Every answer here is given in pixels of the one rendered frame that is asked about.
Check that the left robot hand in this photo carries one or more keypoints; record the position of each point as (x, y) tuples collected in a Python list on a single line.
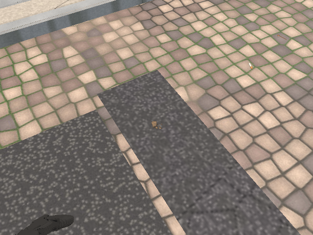
[(46, 224)]

